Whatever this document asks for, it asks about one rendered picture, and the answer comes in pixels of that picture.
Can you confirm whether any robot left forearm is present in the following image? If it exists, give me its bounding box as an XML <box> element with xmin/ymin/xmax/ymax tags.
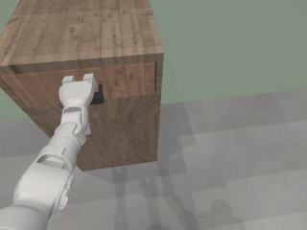
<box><xmin>12</xmin><ymin>103</ymin><xmax>89</xmax><ymax>203</ymax></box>

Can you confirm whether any left robot hand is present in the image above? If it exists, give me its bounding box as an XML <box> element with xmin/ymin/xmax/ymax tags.
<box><xmin>59</xmin><ymin>73</ymin><xmax>97</xmax><ymax>135</ymax></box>

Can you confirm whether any left robot upper arm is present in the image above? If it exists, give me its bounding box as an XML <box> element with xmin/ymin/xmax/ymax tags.
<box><xmin>0</xmin><ymin>162</ymin><xmax>75</xmax><ymax>230</ymax></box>

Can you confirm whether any handle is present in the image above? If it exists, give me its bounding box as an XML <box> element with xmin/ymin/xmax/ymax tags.
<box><xmin>90</xmin><ymin>84</ymin><xmax>104</xmax><ymax>105</ymax></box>

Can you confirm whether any drawer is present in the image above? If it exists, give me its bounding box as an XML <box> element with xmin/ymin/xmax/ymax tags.
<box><xmin>1</xmin><ymin>62</ymin><xmax>155</xmax><ymax>107</ymax></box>

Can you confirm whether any cabinet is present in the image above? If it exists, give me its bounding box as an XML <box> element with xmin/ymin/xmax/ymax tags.
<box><xmin>0</xmin><ymin>0</ymin><xmax>164</xmax><ymax>172</ymax></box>

